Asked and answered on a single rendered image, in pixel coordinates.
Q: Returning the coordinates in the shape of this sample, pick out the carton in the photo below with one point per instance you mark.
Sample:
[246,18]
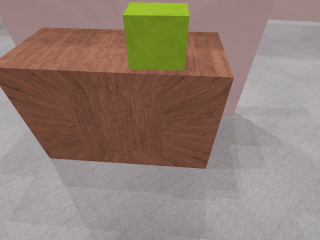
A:
[156,35]

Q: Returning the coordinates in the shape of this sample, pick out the pedestal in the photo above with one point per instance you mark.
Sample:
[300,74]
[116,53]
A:
[74,90]

